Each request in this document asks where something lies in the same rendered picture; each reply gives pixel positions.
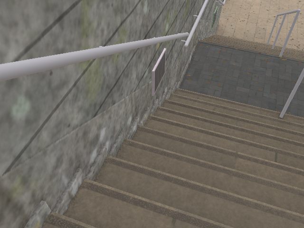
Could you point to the stairs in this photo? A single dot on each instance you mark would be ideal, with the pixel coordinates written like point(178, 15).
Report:
point(199, 162)
point(232, 42)

